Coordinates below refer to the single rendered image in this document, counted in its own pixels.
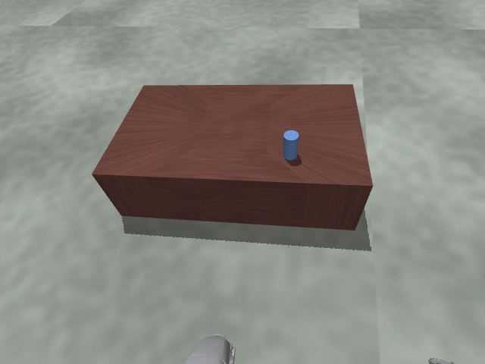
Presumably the can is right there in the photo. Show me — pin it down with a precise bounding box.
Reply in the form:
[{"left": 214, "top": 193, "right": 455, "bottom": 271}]
[{"left": 283, "top": 130, "right": 299, "bottom": 160}]

